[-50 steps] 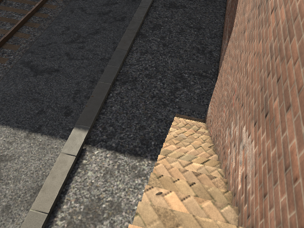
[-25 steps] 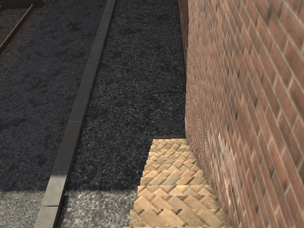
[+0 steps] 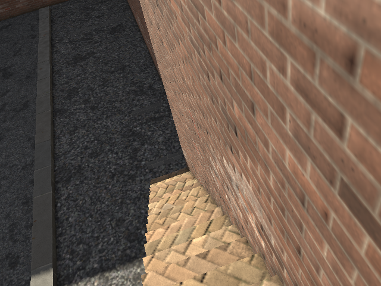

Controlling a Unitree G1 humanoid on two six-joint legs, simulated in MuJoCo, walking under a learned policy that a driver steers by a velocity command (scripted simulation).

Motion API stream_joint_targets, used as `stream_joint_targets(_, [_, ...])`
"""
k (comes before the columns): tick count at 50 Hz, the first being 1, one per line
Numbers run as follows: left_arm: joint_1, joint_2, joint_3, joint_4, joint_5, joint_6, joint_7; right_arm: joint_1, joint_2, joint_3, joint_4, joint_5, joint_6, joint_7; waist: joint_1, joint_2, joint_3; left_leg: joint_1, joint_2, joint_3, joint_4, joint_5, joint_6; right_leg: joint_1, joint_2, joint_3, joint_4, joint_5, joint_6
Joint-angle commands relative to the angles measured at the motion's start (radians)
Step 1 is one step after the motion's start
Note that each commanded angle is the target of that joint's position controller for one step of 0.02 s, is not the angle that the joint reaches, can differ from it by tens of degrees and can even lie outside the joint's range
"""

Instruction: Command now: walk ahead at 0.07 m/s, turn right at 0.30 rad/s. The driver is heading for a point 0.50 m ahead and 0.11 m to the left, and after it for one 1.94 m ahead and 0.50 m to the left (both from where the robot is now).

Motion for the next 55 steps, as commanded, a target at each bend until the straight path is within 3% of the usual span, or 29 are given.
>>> stream_joint_targets(1, [0.016, 0.138, 0.032, -0.048, -0.002, -0.009, -0.003, -0.003, -0.029, 0.007, -0.054, 0.021, -0.030, 0.019, 0.024, -0.249, 0.154, -0.072, 0.053, 0.005, -0.230, -0.042, 0.023, 0.006, -0.269, 0.416, -0.245, 1.225, 0.095])
stream_joint_targets(5, [-0.111, 0.147, 0.036, -0.087, 0.025, -0.026, -0.071, 0.323, -0.043, 0.001, 0.080, 0.012, -0.007, 0.009, -0.057, -0.086, 0.124, 0.612, 0.108, 0.165, -0.540, 0.340, 0.086, -0.365, -0.177, 0.180, 0.165, 1.091, 0.223])
stream_joint_targets(6, [-0.088, 0.127, 0.040, -0.067, 0.031, -0.035, -0.096, 0.534, -0.084, -0.002, 0.143, -0.012, 0.013, 0.008, -0.127, 0.112, -0.032, 1.068, 0.298, 0.021, -0.332, 0.787, 0.266, -0.700, -0.099, 0.092, 0.635, 0.418, 0.348])
stream_joint_targets(7, [-0.100, 0.094, 0.025, -0.064, 0.005, -0.049, -0.124, 0.491, -0.014, 0.038, 0.140, -0.010, 0.037, -0.012, -0.138, 0.126, -0.155, 1.262, 0.368, -0.011, -0.076, 0.968, 0.389, -0.891, -0.086, 0.006, 0.763, -0.207, 0.378])
stream_joint_targets(9, [-0.145, 0.061, 0.000, -0.064, -0.042, -0.072, -0.163, 0.315, 0.037, 0.075, 0.054, -0.056, 0.062, -0.047, -0.065, -0.087, -0.240, 0.880, 0.340, 0.039, -0.087, 0.633, 0.392, -0.689, -0.270, 0.028, 0.746, -0.248, 0.358])
stream_joint_targets(10, [-0.067, 0.016, -0.017, -0.026, -0.021, -0.061, -0.178, 0.149, -0.044, 0.055, 0.031, -0.029, 0.069, -0.056, 0.050, -0.178, -0.184, 0.573, 0.265, 0.092, -0.156, 0.535, 0.376, -0.508, -0.319, -0.081, 0.574, -0.107, 0.345])
stream_joint_targets(11, [0.010, -0.011, -0.030, 0.001, 0.003, -0.049, -0.182, 0.009, -0.148, 0.019, 0.009, -0.021, 0.088, -0.063, 0.143, -0.168, -0.155, 0.269, 0.205, 0.146, -0.226, 0.473, 0.351, -0.244, -0.336, -0.176, 0.444, 0.117, 0.316])
stream_joint_targets(14, [0.084, 0.094, -0.002, 0.035, 0.019, -0.036, -0.147, -0.108, -0.141, 0.012, 0.019, 0.014, 0.088, -0.090, 0.190, -0.026, 0.004, -0.110, 0.131, 0.117, -0.072, 0.135, 0.255, -0.021, -0.395, -0.104, 0.084, 0.461, 0.317])
stream_joint_targets(15, [0.191, 0.177, 0.018, 0.047, 0.031, -0.058, -0.144, -0.272, -0.043, 0.039, -0.100, 0.050, 0.092, -0.098, 0.256, -0.180, 0.073, -0.227, 0.082, 0.130, 0.089, -0.376, 0.164, 0.011, -0.471, 0.092, -0.475, 0.538, 0.301])
stream_joint_targets(16, [0.262, 0.367, 0.071, 0.140, 0.069, -0.097, -0.144, -0.214, -0.026, 0.036, -0.134, 0.039, 0.113, -0.118, 0.242, -0.764, 0.240, -0.273, -0.130, 0.214, 0.366, -0.927, 0.105, -0.182, -0.532, 0.339, -0.994, 0.919, 0.218])
stream_joint_targets(18, [0.015, 0.241, 0.049, 0.061, 0.060, -0.151, -0.123, -0.112, -0.038, 0.022, -0.076, 0.106, 0.078, -0.156, 0.147, -0.478, 0.376, -0.353, -0.170, 0.028, 0.517, -0.923, 0.145, -0.411, -0.553, 0.539, -0.840, 0.667, 0.097])
stream_joint_targets(20, [-0.135, -0.010, 0.020, -0.020, 0.026, -0.083, -0.148, 0.220, 0.092, 0.041, 0.108, 0.029, 0.090, -0.119, 0.040, -0.150, 0.083, -0.089, -0.042, 0.135, -0.141, -0.410, 0.231, 0.106, -0.297, -0.381, -0.552, 0.917, 0.219])
stream_joint_targets(21, [-0.254, 0.045, 0.042, -0.050, 0.001, -0.062, -0.109, 0.237, 0.036, 0.014, 0.129, -0.003, 0.114, -0.098, -0.018, -0.125, 0.045, 0.294, -0.121, 0.237, 0.169, -0.303, 0.133, -0.217, -0.303, -0.261, -0.525, 0.741, 0.182])
stream_joint_targets(22, [-0.260, 0.084, 0.031, -0.068, 0.047, -0.063, -0.085, 0.258, 0.061, 0.026, 0.038, -0.018, 0.116, -0.100, -0.085, -0.285, 0.043, 0.428, -0.092, 0.199, 0.323, -0.383, 0.071, -0.428, -0.503, 0.019, -0.489, 0.928, 0.072])
stream_joint_targets(23, [-0.270, 0.062, 0.013, -0.108, 0.063, -0.063, -0.096, 0.156, 0.014, 0.021, -0.047, 0.006, 0.115, -0.108, -0.041, -0.232, 0.005, 0.159, -0.038, 0.067, 0.286, -0.534, 0.090, -0.200, -0.556, 0.030, -0.497, 1.123, 0.069])
stream_joint_targets(26, [-0.063, 0.250, 0.069, -0.103, 0.041, -0.050, -0.124, -0.067, -0.125, -0.017, -0.142, 0.030, 0.134, -0.125, 0.103, -0.074, -0.065, -0.027, -0.039, -0.014, 0.220, -0.135, 0.152, 0.065, -0.516, -0.095, -0.387, 1.379, 0.113])
stream_joint_targets(27, [-0.041, 0.302, 0.091, -0.068, 0.031, -0.041, -0.123, -0.038, -0.068, -0.012, -0.184, 0.036, 0.124, -0.111, 0.076, -0.269, -0.114, -0.050, -0.048, -0.004, 0.255, -0.236, 0.125, 0.127, -0.585, -0.025, -0.363, 1.466, 0.075])
stream_joint_targets(32, [-0.183, 0.279, 0.102, -0.099, 0.003, -0.034, -0.091, -0.095, -0.051, -0.019, -0.246, 0.034, 0.121, -0.083, 0.024, -0.208, -0.086, 0.021, -0.046, 0.010, 0.246, -0.212, 0.113, -0.003, -0.555, -0.117, -0.247, 1.106, 0.098])
stream_joint_targets(34, [-0.354, 0.223, 0.074, -0.224, 0.005, -0.024, -0.087, -0.023, -0.176, -0.046, -0.246, 0.027, 0.101, -0.065, -0.042, 0.069, 0.009, 0.270, 0.039, -0.409, -0.129, 0.089, 0.245, -0.378, -0.316, -0.158, -0.124, 0.251, 0.207])
stream_joint_targets(35, [-0.346, 0.210, 0.071, -0.227, 0.012, -0.025, -0.081, 0.027, -0.179, -0.044, -0.234, 0.019, 0.096, -0.054, -0.033, 0.020, 0.016, 0.379, 0.071, -0.443, -0.077, 0.141, 0.286, -0.452, -0.303, -0.077, -0.107, 0.167, 0.217])
stream_joint_targets(37, [-0.302, 0.204, 0.072, -0.232, 0.047, -0.028, -0.088, 0.002, -0.174, -0.042, -0.262, 0.020, 0.102, -0.059, 0.005, -0.025, -0.060, 0.528, 0.085, -0.391, 0.022, 0.275, 0.284, -0.514, -0.301, 0.006, -0.113, 0.270, 0.210])
stream_joint_targets(38, [-0.294, 0.289, 0.101, -0.206, 0.075, -0.037, -0.089, -0.055, -0.140, -0.035, -0.314, 0.000, 0.108, -0.072, 0.004, -0.090, -0.123, 0.516, 0.078, -0.418, 0.049, 0.302, 0.254, -0.490, -0.346, 0.045, -0.002, 0.510, 0.187])
stream_joint_targets(39, [-0.276, 0.250, 0.095, -0.245, 0.077, -0.033, -0.095, -0.135, -0.198, -0.034, -0.338, 0.001, 0.103, -0.078, 0.085, -0.015, -0.178, 0.549, 0.118, -0.462, 0.062, 0.337, 0.272, -0.555, -0.328, 0.091, 0.065, 0.566, 0.182])
stream_joint_targets(40, [-0.272, 0.302, 0.119, -0.208, 0.038, -0.061, -0.105, -0.134, -0.184, -0.022, -0.369, 0.026, 0.073, -0.074, 0.066, -0.137, -0.237, 0.516, 0.219, -0.586, 0.020, 0.269, 0.321, -0.507, -0.317, 0.133, 0.163, 0.555, 0.204])
stream_joint_targets(45, [-0.395, 0.254, 0.119, -0.259, 0.034, -0.063, -0.098, -0.032, -0.172, 0.018, -0.360, 0.052, 0.069, -0.086, 0.055, -0.202, -0.063, 0.339, 0.098, -0.431, 0.032, 0.094, 0.319, -0.492, -0.269, 0.033, 0.226, 0.597, 0.243])
stream_joint_targets(49, [-0.239, 0.271, 0.147, -0.182, -0.003, -0.049, -0.136, 0.169, -0.112, 0.031, -0.229, 0.063, 0.029, -0.067, 0.035, -0.030, -0.019, 0.392, -0.022, -0.278, 0.021, -0.349, 0.222, -0.518, -0.297, 0.010, 0.043, 0.713, 0.225])
stream_joint_targets(52, [-0.250, 0.308, 0.159, -0.214, 0.009, -0.070, -0.158, 0.108, -0.136, 0.013, -0.212, 0.029, 0.004, -0.067, 0.064, -0.003, -0.006, 0.232, -0.007, -0.323, 0.062, -0.493, 0.286, -0.403, -0.324, 0.028, -0.234, 0.940, 0.198])
stream_joint_targets(54, [-0.312, 0.227, 0.123, -0.263, 0.056, -0.094, -0.175, 0.102, -0.059, 0.038, -0.199, 0.031, 0.011, -0.084, 0.037, -0.040, 0.041, -0.018, -0.056, -0.237, 0.044, -0.758, 0.259, -0.085, -0.300, -0.036, -0.578, 1.248, 0.177])
stream_joint_targets(55, [-0.294, 0.212, 0.123, -0.266, 0.044, -0.098, -0.185, 0.099, -0.068, 0.033, -0.191, 0.028, 0.020, -0.082, 0.031, -0.015, 0.048, -0.053, -0.054, -0.232, 0.065, -0.816, 0.256, -0.009, -0.298, -0.046, -0.671, 1.258, 0.174])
